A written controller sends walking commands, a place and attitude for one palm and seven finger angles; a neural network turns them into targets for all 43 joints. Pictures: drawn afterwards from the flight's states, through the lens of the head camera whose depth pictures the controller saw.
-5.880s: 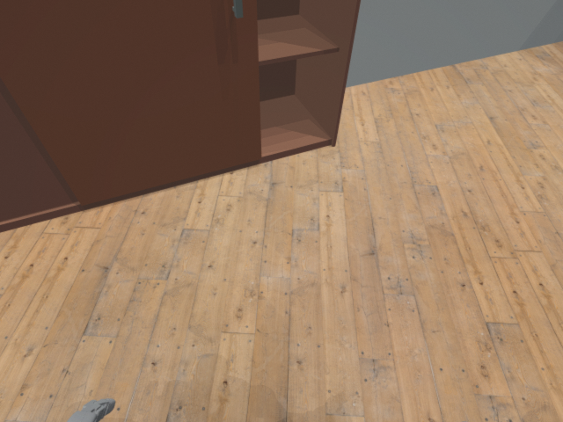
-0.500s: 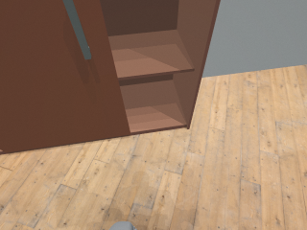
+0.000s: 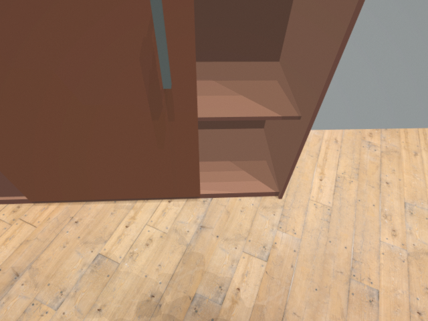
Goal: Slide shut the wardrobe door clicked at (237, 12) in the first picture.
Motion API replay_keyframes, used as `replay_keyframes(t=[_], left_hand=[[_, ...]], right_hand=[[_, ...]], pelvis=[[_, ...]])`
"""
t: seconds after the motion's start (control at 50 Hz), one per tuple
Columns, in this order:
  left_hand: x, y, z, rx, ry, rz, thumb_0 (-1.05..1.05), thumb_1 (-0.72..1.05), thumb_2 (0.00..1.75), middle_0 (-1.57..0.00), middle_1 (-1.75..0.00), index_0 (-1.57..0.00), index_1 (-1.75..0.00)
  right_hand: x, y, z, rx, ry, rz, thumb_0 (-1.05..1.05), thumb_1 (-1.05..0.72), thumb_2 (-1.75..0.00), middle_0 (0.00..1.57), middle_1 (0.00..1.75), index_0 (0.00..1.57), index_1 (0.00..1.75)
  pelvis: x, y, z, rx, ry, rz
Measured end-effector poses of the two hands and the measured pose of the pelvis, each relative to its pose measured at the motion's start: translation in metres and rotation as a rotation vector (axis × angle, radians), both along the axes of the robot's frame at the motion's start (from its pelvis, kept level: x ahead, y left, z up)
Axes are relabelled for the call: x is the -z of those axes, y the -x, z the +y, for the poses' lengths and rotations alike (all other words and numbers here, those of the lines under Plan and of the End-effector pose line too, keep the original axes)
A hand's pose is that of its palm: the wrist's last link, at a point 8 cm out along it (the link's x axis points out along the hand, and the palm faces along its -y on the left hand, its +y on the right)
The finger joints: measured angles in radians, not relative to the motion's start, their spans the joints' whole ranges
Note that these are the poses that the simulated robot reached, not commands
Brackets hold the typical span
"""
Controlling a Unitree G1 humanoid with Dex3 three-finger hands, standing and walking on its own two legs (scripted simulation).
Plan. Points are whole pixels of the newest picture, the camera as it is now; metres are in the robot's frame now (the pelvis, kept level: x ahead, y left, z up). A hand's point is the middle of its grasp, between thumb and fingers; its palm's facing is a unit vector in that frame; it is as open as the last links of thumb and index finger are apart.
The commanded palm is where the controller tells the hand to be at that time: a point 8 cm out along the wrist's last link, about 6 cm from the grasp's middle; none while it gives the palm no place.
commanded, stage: take the last steps up to it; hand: left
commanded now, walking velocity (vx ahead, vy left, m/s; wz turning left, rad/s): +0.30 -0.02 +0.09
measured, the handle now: (162, 43) +0.78 +0.19 +0.13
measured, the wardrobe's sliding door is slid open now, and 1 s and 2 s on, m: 0.44 0.44 0.44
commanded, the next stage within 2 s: come to a stop and stand still in 0.82 s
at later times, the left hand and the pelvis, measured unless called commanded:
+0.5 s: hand out of the picture -0.01 +0.13 -0.16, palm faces +0.17 -0.97 -0.17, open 7.4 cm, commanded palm none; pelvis +0.11 -0.01 +0.00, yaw +5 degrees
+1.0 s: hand (131, 229) +0.35 +0.23 -0.16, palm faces +0.08 -0.98 -0.20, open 7.4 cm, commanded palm none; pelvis +0.27 +0.05 +0.00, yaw +2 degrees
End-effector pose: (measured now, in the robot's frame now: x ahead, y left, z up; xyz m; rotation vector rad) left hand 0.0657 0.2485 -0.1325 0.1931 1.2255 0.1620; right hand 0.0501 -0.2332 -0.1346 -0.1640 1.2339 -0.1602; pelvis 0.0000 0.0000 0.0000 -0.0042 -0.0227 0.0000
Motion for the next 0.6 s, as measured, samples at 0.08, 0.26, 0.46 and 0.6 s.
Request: replay_keyframes(t=[0.08, 0.26, 0.46, 0.6], left_hand=[[-0.004, -0.018, -0.021, 0.029, 0.002, -0.048, 0.00, 0.90, 0.90, -0.20, -0.30, -0.20, -0.29], [-0.005, 0.021, -0.050, -0.091, 0.000, 0.013, 0.00, 0.92, 0.90, -0.20, -0.30, -0.20, -0.29], [-0.002, 0.083, -0.069, -0.208, 0.083, 0.321, 0.00, 0.91, 0.90, -0.20, -0.30, -0.20, -0.29], [0.015, 0.073, -0.055, -0.268, 0.156, 0.459, 0.00, 0.90, 0.90, -0.20, -0.30, -0.20, -0.29]], right_hand=[[0.016, 0.030, -0.010, 0.041, -0.032, 0.072, 0.00, -0.90, -0.90, 0.20, 0.30, 0.20, 0.30], [0.021, 0.032, -0.032, 0.030, -0.064, 0.202, 0.01, -0.90, -0.90, 0.20, 0.30, 0.20, 0.30], [0.014, -0.070, -0.017, -0.043, -0.039, 0.154, 0.01, -0.91, -0.90, 0.19, 0.30, 0.20, 0.30], [0.020, -0.195, 0.038, -0.145, -0.029, 0.002, 0.01, -0.91, -0.90, 0.19, 0.30, 0.20, 0.30]], pelvis=[[0.005, -0.008, -0.012, -0.005, -0.017, -0.005], [0.000, -0.039, -0.032, -0.046, -0.021, -0.017], [-0.001, -0.093, -0.015, -0.076, -0.001, 0.013], [0.018, -0.149, 0.023, -0.075, 0.014, 0.031]])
